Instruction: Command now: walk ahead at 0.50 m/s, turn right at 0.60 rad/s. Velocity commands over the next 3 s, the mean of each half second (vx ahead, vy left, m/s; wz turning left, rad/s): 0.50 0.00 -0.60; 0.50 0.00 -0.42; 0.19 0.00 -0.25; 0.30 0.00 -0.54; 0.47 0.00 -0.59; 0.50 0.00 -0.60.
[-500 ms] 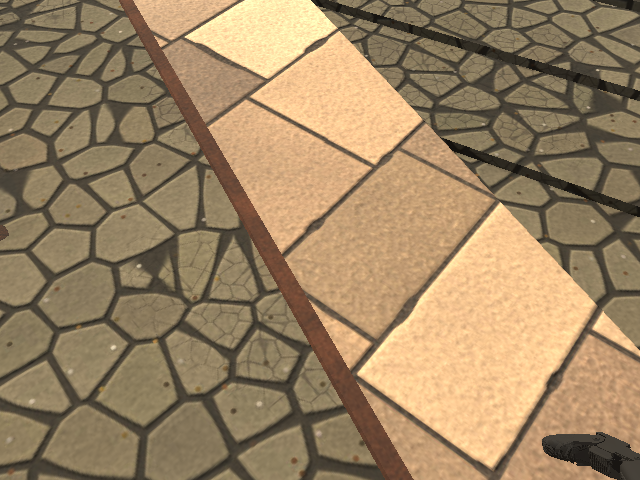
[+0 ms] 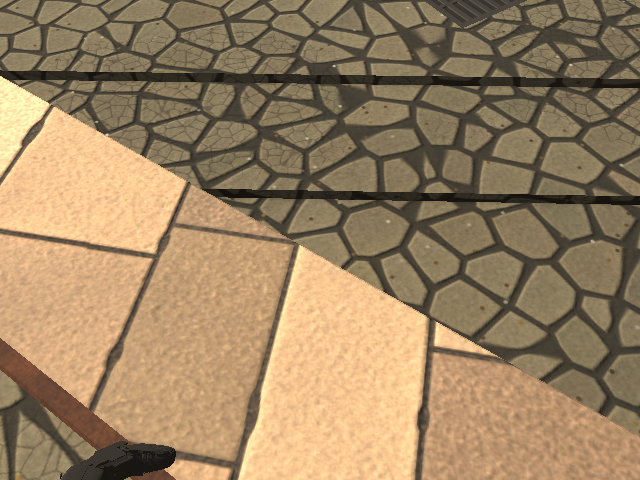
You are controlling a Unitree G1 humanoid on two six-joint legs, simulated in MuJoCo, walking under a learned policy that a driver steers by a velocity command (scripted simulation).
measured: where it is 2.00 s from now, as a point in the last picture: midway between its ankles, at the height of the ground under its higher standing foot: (424, 373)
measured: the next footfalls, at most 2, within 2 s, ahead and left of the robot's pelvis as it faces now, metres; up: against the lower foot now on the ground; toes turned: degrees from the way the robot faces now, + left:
right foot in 0.04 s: +0.19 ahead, -0.08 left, +0.00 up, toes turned -5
left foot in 0.60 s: +0.54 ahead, +0.00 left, +0.00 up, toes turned -23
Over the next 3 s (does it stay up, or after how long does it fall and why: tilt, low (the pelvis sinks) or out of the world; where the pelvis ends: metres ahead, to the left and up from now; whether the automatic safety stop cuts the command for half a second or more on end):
stays up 0.89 -0.81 -0.15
